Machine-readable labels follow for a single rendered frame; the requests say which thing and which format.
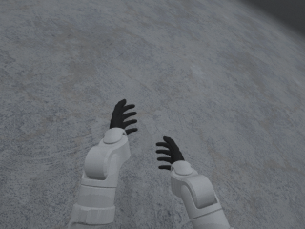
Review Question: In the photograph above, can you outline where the left robot forearm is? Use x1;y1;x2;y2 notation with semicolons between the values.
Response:
67;127;131;229

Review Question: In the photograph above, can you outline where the right robot hand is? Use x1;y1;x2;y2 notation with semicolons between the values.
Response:
155;136;185;171

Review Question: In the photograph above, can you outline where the right robot forearm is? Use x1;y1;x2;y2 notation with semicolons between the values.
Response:
170;160;234;229

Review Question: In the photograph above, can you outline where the left robot hand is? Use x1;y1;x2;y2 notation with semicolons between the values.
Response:
109;99;138;135

